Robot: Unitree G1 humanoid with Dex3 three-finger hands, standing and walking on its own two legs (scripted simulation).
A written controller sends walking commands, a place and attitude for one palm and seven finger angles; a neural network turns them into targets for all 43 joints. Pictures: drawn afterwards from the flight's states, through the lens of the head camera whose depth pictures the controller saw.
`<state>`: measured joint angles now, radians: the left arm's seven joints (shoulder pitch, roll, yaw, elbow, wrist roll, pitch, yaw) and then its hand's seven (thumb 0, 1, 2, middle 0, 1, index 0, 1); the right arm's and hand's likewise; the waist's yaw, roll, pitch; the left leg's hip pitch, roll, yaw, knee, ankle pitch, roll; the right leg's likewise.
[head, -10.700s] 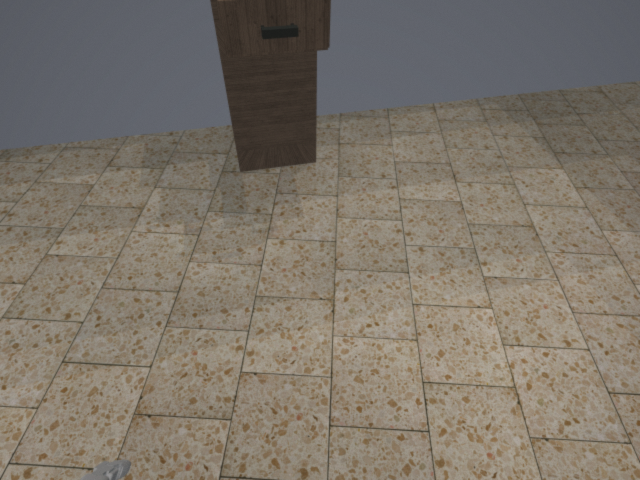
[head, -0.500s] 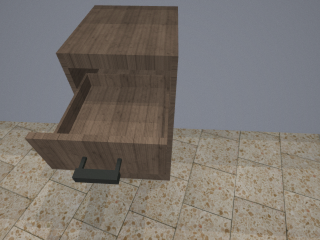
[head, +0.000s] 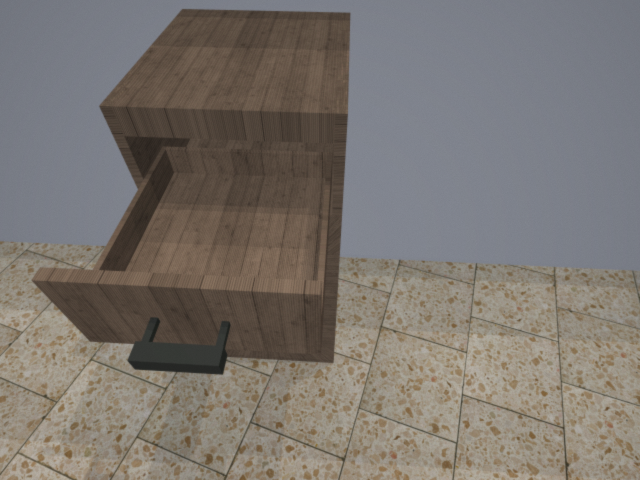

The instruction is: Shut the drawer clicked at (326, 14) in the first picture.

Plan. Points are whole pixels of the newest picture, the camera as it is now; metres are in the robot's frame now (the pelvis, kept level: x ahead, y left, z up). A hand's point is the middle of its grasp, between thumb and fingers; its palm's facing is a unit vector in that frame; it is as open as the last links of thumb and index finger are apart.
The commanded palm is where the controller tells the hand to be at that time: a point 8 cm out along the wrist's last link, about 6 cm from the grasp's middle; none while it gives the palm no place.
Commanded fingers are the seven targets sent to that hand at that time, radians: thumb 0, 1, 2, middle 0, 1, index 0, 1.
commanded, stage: raise the hand and make a fist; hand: left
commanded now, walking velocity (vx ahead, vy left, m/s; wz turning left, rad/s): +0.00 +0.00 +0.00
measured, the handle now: (184, 341) +0.28 +0.20 +0.01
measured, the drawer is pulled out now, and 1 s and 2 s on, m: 0.30 0.27 0.27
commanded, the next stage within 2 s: bring the fist close to the handle in 1.84 s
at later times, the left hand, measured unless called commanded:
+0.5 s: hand out of the picture +0.12 +0.17 +0.01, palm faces +0.10 -0.99 -0.09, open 5.3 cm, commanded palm +0.09 +0.21 +0.00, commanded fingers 0.00 0.90 0.90 -0.78 -0.93 -0.78 -0.93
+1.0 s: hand (165, 471) +0.13 +0.16 +0.05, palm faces +0.01 -1.00 -0.07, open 3.2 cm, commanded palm +0.07 +0.22 +0.06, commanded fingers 0.00 0.90 0.90 -1.28 -1.47 -1.28 -1.47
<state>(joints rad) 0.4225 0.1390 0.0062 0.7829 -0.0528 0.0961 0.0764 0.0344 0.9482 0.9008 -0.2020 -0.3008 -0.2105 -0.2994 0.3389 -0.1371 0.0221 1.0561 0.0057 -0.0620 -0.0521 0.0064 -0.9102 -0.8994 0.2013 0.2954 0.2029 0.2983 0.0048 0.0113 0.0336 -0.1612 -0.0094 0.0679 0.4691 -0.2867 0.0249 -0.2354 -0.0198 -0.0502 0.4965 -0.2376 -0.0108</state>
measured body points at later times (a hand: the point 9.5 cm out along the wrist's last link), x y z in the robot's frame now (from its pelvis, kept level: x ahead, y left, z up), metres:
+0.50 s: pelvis -0.02 -0.02 -0.07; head +0.01 -0.02 +0.38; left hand +0.11 +0.22 +0.01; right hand +0.25 -0.22 -0.09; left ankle -0.02 +0.10 -0.74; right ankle +0.02 -0.11 -0.74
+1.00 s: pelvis +0.00 +0.00 -0.05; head +0.01 +0.00 +0.40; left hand +0.12 +0.22 +0.05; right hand +0.19 -0.23 -0.10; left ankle -0.02 +0.10 -0.74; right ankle +0.02 -0.11 -0.74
